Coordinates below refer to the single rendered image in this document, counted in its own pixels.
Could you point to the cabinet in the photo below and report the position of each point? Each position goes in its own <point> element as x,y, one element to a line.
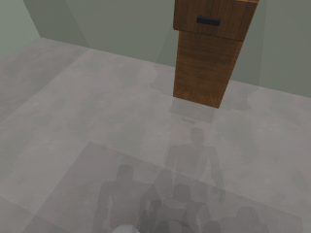
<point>204,65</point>

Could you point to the drawer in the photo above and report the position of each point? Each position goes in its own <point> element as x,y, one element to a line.
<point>235,15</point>

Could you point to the handle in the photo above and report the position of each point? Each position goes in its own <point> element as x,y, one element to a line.
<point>208,20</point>

